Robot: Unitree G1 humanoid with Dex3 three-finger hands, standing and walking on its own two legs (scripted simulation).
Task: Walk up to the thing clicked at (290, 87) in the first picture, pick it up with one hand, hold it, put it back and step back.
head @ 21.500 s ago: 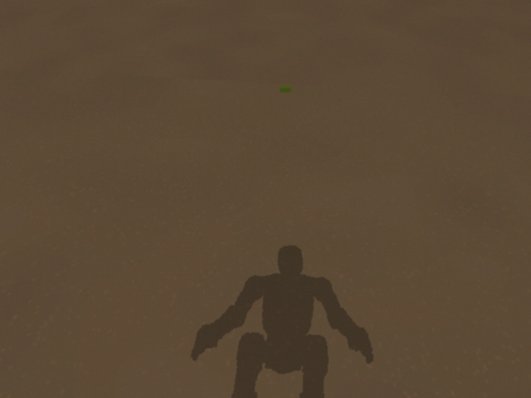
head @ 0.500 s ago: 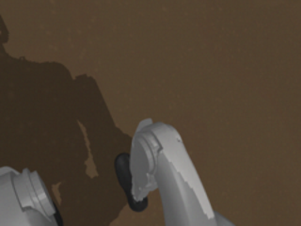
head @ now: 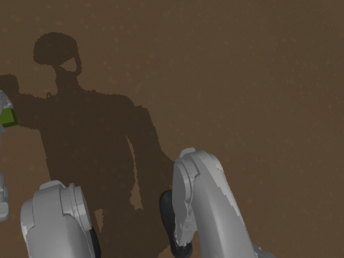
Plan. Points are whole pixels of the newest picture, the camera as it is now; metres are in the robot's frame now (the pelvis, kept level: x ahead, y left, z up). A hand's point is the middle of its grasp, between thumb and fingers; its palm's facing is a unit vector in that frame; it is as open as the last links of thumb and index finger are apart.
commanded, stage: settle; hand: left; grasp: from above
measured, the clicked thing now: out of the picture +0.47 +0.32 -0.22
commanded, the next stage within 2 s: lift in 0.26 s
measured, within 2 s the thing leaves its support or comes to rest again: neither
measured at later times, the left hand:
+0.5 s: hand out of the picture +0.46 +0.31 -0.13, palm faces -0.41 -0.11 -0.91, open 6.4 cm
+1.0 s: hand out of the picture +0.39 +0.31 +0.01, palm faces -0.43 -0.12 -0.90, open 6.5 cm
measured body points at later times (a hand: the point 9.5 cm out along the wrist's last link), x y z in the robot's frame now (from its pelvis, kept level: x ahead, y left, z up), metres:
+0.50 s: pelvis -0.01 -0.01 +0.02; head +0.22 +0.06 +0.40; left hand +0.47 +0.31 -0.08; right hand +0.05 -0.28 -0.09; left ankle +0.06 +0.13 -0.28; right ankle +0.11 -0.13 -0.28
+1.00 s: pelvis -0.01 +0.00 +0.11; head +0.17 +0.05 +0.52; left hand +0.41 +0.32 +0.06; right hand +0.11 -0.27 -0.01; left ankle +0.06 +0.13 -0.28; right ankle +0.11 -0.13 -0.28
